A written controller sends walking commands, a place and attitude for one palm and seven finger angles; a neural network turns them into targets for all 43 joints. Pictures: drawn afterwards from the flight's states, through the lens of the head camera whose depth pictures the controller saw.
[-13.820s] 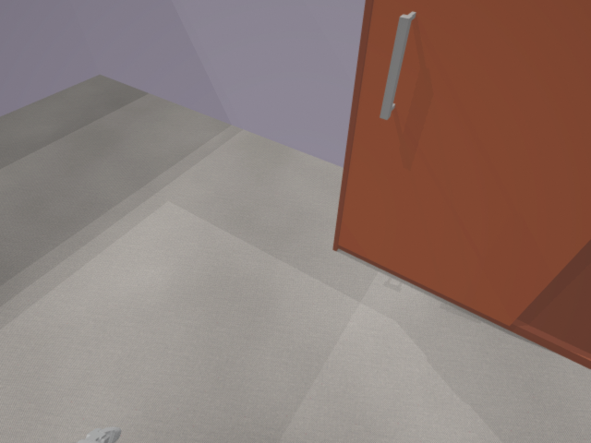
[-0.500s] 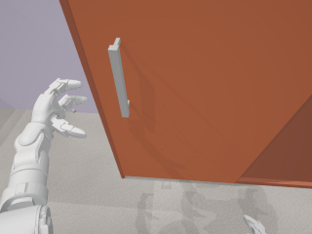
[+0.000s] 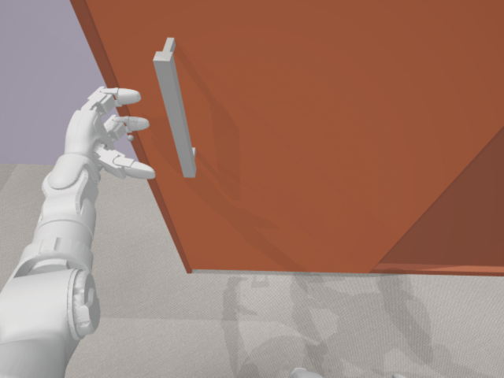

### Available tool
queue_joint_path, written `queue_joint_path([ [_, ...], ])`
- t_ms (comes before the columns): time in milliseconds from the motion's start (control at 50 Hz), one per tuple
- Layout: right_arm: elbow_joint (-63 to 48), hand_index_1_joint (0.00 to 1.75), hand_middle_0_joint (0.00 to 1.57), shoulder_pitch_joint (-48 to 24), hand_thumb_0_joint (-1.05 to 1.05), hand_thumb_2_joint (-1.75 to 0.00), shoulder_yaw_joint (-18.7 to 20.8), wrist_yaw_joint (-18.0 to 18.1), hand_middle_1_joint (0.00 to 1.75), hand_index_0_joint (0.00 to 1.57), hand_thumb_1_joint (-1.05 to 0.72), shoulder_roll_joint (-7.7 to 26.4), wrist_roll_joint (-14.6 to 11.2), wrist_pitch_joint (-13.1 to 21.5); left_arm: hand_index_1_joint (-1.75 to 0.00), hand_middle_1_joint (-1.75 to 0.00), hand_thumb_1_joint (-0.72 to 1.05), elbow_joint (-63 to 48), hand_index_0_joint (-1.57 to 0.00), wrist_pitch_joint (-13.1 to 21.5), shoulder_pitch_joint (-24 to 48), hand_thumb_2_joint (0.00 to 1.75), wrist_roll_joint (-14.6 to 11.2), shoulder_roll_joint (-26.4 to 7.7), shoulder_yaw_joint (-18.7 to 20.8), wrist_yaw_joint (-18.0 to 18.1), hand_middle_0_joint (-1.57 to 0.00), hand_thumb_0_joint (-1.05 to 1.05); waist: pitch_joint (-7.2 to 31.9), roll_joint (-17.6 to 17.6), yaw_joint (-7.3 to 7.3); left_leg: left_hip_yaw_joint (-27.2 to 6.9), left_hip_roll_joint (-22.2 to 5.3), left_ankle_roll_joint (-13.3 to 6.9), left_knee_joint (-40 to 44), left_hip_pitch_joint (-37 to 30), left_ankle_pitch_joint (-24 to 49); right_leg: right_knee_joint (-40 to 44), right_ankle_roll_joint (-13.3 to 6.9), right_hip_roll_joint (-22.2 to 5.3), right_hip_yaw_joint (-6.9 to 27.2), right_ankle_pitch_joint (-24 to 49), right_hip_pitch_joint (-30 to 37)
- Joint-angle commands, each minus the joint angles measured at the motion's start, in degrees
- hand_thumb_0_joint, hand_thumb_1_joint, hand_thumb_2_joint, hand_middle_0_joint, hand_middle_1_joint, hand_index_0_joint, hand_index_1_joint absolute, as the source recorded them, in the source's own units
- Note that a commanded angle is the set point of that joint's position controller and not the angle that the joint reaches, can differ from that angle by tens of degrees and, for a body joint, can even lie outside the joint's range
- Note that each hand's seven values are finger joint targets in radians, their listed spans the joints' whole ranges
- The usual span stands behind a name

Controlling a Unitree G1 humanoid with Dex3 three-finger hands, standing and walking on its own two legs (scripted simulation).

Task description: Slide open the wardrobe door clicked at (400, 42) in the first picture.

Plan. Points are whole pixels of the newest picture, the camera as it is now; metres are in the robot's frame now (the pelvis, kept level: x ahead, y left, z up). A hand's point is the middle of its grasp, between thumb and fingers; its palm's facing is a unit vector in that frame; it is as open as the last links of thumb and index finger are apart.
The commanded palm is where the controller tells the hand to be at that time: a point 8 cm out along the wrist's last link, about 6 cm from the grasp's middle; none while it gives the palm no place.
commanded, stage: move the hooked fingers beside the handle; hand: left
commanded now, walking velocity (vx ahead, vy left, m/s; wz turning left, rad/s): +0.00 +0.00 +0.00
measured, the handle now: (181, 117) +0.52 +0.11 +0.11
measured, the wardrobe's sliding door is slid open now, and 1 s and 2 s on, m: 0.00 0.00 0.00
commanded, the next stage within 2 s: feel for the door with the fingertips in 0.86 s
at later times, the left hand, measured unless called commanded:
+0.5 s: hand (130, 143) +0.45 +0.18 +0.12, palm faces -0.04 -1.00 -0.02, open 14.0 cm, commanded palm +0.44 +0.23 +0.12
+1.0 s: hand (132, 139) +0.46 +0.18 +0.11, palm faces -0.05 -1.00 -0.02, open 14.0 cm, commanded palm +0.44 +0.22 +0.12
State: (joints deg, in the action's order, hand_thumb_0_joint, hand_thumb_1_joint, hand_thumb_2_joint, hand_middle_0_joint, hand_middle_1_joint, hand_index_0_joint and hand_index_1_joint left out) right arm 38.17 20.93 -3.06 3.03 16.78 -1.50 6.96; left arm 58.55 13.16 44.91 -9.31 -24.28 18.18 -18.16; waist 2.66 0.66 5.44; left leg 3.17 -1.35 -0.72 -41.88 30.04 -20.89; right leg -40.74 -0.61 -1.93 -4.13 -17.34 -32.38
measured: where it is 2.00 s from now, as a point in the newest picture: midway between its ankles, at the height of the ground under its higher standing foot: outside the picture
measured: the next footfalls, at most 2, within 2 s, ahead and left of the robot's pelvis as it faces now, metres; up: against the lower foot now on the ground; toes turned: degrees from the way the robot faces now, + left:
none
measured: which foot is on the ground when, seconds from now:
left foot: down 0.00-1.00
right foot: down 0.00-1.00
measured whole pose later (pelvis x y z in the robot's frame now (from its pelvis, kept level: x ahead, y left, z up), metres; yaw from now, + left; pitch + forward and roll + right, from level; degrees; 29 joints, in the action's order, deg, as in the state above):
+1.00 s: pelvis +0.00 +0.00 +0.00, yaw -1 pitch +11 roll -1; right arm 36.9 22.1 -2.8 2.5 16.6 -1.5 3.7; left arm 59.6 15.9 45.1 -8.6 -24.9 18.9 -17.3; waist 3.2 0.8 5.9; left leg 3.2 -1.9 -0.8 -44.1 33.0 -21.9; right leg -42.1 -0.6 -1.4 -3.9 -17.7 -35.1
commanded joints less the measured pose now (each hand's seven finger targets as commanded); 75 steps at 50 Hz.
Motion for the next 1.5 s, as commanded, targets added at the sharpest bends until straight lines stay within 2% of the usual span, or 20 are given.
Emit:
queue_joint_path([
  [0,-4.8,0.30,0.20,5.0,0.00,-0.90,3.7,0.4,0.30,0.20,-0.90,8.9,-0.2,1.3,-1.20,-1.20,-0.50,-9.3,-0.30,4.6,29.5,0.30,-0.6,-13.9,2.6,0.4,-0.30,0.00,20.7,0.1,1.35,-4.1,1.0,-0.7,4.8,-6.1,13.6,3.4,-1.1,2.0,3.0,15.2,9.6],
  [80,-5.2,0.30,0.20,6.4,0.00,-0.90,3.8,-0.1,0.30,0.20,-0.90,9.1,0.2,0.2,-1.20,-1.20,-0.50,-7.4,-0.30,5.3,28.6,0.30,1.1,-18.1,5.8,1.6,-0.30,0.00,23.0,1.8,0.43,-3.6,1.2,-0.9,4.0,-5.2,14.6,2.6,-1.2,2.1,3.5,16.2,10.5],
  [140,-6.4,0.30,0.20,6.3,0.00,-0.90,4.2,-0.5,0.30,0.20,-0.90,8.6,0.4,-0.4,-1.20,-1.20,-0.50,-10.8,-0.30,6.2,25.8,0.30,1.2,-17.1,5.6,1.5,-0.30,0.00,26.5,5.3,-0.90,-3.4,1.1,-0.5,3.5,-7.4,18.8,1.8,-1.4,2.0,3.6,19.5,11.9],
  [220,-7.5,0.30,0.20,6.3,0.00,-0.90,4.7,-0.8,0.30,0.20,-0.90,8.7,0.2,-1.2,-1.20,-1.20,-0.50,-15.3,-0.30,6.0,20.8,0.30,-0.4,-16.9,6.8,0.9,-0.30,0.00,28.7,2.9,-1.66,-3.2,0.6,-0.7,3.6,-8.9,22.1,2.1,-1.2,2.6,3.5,22.5,14.3],
  [320,-7.7,0.30,0.20,5.4,0.00,-0.90,4.5,-0.5,0.30,0.20,-0.90,8.7,-0.4,-1.8,-1.20,-1.20,-0.50,-14.6,-0.30,4.2,18.5,0.30,-1.2,-14.7,5.4,0.5,-0.30,0.00,20.2,0.3,-0.72,-2.3,0.7,-1.2,5.1,-5.4,15.9,4.0,-1.1,2.7,3.2,19.2,12.8],
  [380,-7.5,0.30,0.20,4.7,0.00,-0.90,4.3,-0.2,0.30,0.20,-0.90,8.1,-0.5,-1.6,-1.20,-1.20,-0.50,-17.3,-0.30,4.7,22.4,0.30,-0.8,-11.8,1.8,0.5,-0.30,0.00,19.0,3.7,0.35,-2.6,0.7,-1.2,5.3,-7.5,14.6,4.4,-1.3,2.7,3.2,16.9,10.5],
  [500,-5.8,0.30,0.20,4.4,0.00,-0.90,4.0,0.3,0.30,0.20,-0.90,8.3,-0.4,-0.9,-1.20,-1.20,-0.50,-14.3,-0.30,5.0,26.5,0.30,-1.7,-10.7,1.2,1.1,-0.30,0.00,19.1,0.0,1.50,-3.5,0.8,-1.1,5.1,-7.6,12.3,4.6,-1.1,2.5,2.9,14.9,9.7],
  [580,-6.2,0.30,0.20,3.8,0.00,-0.90,3.7,0.3,0.30,0.20,-0.90,7.9,-0.2,-0.6,-1.20,-1.20,-0.50,-13.6,-0.30,5.4,27.0,0.30,-0.2,-11.9,1.7,1.9,-0.30,0.00,21.4,3.3,0.46,-3.5,1.3,-0.9,4.7,-8.1,13.4,3.5,-1.3,2.2,3.2,15.7,10.2],
  [760,-7.7,0.30,0.20,3.7,0.00,-0.90,3.4,0.0,0.30,0.20,-0.90,8.5,-0.2,-1.2,-1.20,-1.20,-0.50,-8.5,-0.30,5.5,23.8,0.30,-0.1,-14.8,4.1,1.3,-0.30,0.00,21.0,-1.5,-0.24,-3.1,1.4,-1.1,4.0,-3.6,12.9,2.7,-1.3,2.2,3.5,17.0,12.2],
  [840,-7.2,0.30,0.20,3.8,0.00,-0.90,3.4,0.0,0.30,0.20,-0.90,8.5,-0.3,-1.3,-1.20,-1.20,-0.50,-8.7,-0.30,5.8,28.6,0.30,0.3,-13.5,1.9,0.6,-0.30,0.00,19.7,1.6,1.27,-3.2,1.3,-1.0,4.0,-3.3,9.7,3.1,-1.2,2.1,3.7,13.5,9.1],
  [880,-7.2,0.30,0.20,4.2,0.00,-0.90,3.5,0.3,0.30,0.20,-0.90,8.7,-0.3,-1.3,-1.20,-1.20,-0.50,-11.2,-0.30,6.9,30.1,0.30,0.2,-15.9,3.3,0.4,-0.30,0.00,22.7,3.2,0.99,-3.5,1.3,-1.0,3.7,-4.7,11.3,2.7,-1.3,2.3,3.9,14.4,10.1],
  [960,-7.0,0.30,0.20,4.7,0.00,-0.90,3.8,0.1,0.30,0.20,-0.90,8.3,-0.2,-0.8,-1.20,-1.20,-0.50,-16.2,-0.30,7.6,29.5,0.30,-1.4,-11.0,0.4,0.3,-0.30,0.00,27.4,6.1,1.03,-4.8,0.8,-0.4,3.0,-11.5,18.3,2.0,-1.5,2.8,2.7,17.0,8.4],
  [1000,-5.9,0.30,0.20,5.2,0.00,-0.90,4.2,-0.2,0.30,0.20,-0.90,8.2,-0.1,-0.6,-1.20,-1.20,-0.50,-14.3,-0.30,6.6,27.8,0.30,-1.8,-7.6,-1.3,0.7,-0.30,0.00,25.7,2.9,1.53,-5.2,0.3,-0.2,3.3,-11.7,18.1,2.6,-1.2,3.0,2.1,16.1,7.2],
  [1080,-5.4,0.30,0.20,5.5,0.00,-0.90,4.2,-0.6,0.30,0.20,-0.90,8.5,-0.2,-1.0,-1.20,-1.20,-0.50,-8.9,-0.30,3.7,24.9,0.30,-1.1,-7.7,0.0,2.9,-0.30,0.00,18.7,0.4,1.12,-4.3,0.6,-0.5,4.8,-5.8,13.3,3.5,-1.2,2.8,1.9,13.7,7.0],
  [1160,-6.8,0.30,0.20,5.4,0.00,-0.90,4.4,-1.1,0.30,0.20,-0.90,8.1,0.2,-1.1,-1.20,-1.20,-0.50,-14.2,-0.30,4.9,25.4,0.30,0.7,-9.9,1.8,6.1,-0.30,0.00,21.7,1.7,-0.45,-3.9,1.0,-0.7,4.5,-6.1,15.5,2.4,-1.5,2.7,2.3,15.9,9.4],
  [1220,-7.3,0.30,0.20,5.1,0.00,-0.90,4.6,-1.9,0.30,0.20,-0.90,7.1,0.5,-0.7,-1.20,-1.20,-0.50,-21.1,-0.30,6.8,24.4,0.30,1.0,-6.3,-0.3,8.1,-0.30,0.00,27.3,4.6,-0.92,-4.3,0.4,0.1,3.6,-12.6,23.1,1.8,-1.4,2.9,2.4,19.5,9.9],
  [1300,-6.7,0.30,0.20,4.5,0.00,-0.90,4.6,-2.0,0.30,0.20,-0.90,7.3,0.2,-1.0,-1.20,-1.20,-0.50,-16.7,-0.30,5.8,23.2,0.30,0.8,-4.1,-1.4,9.3,-0.30,0.00,20.9,-2.4,0.18,-3.4,0.5,-0.4,4.9,-7.2,16.0,3.1,-1.0,3.2,2.4,17.7,10.8],
  [1340,-6.3,0.30,0.20,4.2,0.00,-0.90,4.4,-1.5,0.30,0.20,-0.90,7.5,0.0,-1.3,-1.20,-1.20,-0.50,-14.1,-0.30,4.9,25.1,0.30,1.9,-6.7,0.0,9.7,-0.30,0.00,18.0,-2.3,0.59,-2.7,1.0,-0.7,5.6,-4.3,11.2,3.7,-1.0,2.7,2.9,15.5,10.8],
  [1380,-6.6,0.30,0.20,4.0,0.00,-0.90,3.9,-1.2,0.30,0.20,-0.90,7.1,0.1,-1.4,-1.20,-1.20,-0.50,-13.6,-0.30,4.8,26.6,0.30,3.1,-8.2,0.5,10.0,-0.30,0.00,18.2,1.3,0.15,-2.3,1.6,-0.9,5.6,-4.4,10.9,3.8,-1.2,2.5,3.4,15.3,11.3],
  [1480,-6.3,0.30,0.20,4.0,0.00,-0.90,3.7,-0.6,0.30,0.20,-0.90,7.1,0.2,-1.0,-1.20,-1.20,-0.50,-12.8,-0.30,7.3,30.4,0.30,2.3,-8.6,0.3,8.7,-0.30,0.00,22.4,-1.0,0.80,-2.3,1.7,-1.1,4.6,-5.0,11.7,3.3,-1.1,2.6,4.1,17.5,13.5],
])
